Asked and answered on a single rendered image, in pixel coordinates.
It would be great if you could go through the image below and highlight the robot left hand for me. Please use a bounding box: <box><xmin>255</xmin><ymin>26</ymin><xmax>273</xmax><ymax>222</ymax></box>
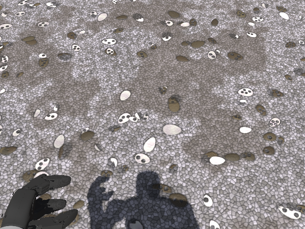
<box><xmin>1</xmin><ymin>174</ymin><xmax>78</xmax><ymax>229</ymax></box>

